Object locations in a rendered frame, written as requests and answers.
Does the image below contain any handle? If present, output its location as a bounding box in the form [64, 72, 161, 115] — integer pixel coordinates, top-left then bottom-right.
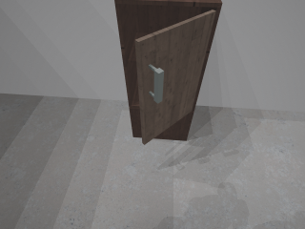
[148, 64, 164, 104]

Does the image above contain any cupboard door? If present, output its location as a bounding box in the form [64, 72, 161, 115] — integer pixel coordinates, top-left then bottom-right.
[134, 10, 216, 145]

